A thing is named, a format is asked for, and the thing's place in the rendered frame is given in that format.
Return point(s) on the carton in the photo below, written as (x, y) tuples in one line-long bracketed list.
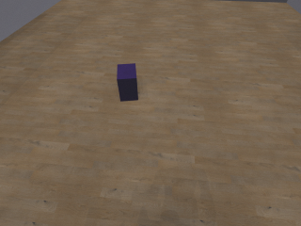
[(127, 82)]

